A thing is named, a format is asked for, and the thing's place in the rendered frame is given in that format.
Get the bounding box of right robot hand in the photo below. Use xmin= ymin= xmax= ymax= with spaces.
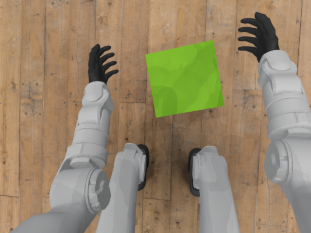
xmin=238 ymin=12 xmax=280 ymax=63

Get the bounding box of robot left shin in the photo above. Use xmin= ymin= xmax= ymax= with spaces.
xmin=114 ymin=143 xmax=142 ymax=183

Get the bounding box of left robot forearm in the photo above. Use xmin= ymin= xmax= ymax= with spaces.
xmin=50 ymin=81 xmax=114 ymax=202

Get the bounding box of right robot forearm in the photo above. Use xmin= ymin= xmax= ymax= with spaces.
xmin=258 ymin=50 xmax=311 ymax=141

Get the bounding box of right robot upper arm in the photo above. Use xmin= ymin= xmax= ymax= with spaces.
xmin=264 ymin=138 xmax=311 ymax=233

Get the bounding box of carton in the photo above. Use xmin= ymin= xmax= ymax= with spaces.
xmin=145 ymin=40 xmax=224 ymax=117

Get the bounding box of left robot upper arm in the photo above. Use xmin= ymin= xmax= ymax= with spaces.
xmin=10 ymin=167 xmax=111 ymax=233

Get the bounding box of right robot foot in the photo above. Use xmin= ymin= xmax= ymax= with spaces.
xmin=188 ymin=148 xmax=201 ymax=197

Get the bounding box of left robot hand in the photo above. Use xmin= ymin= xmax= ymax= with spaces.
xmin=88 ymin=44 xmax=119 ymax=85

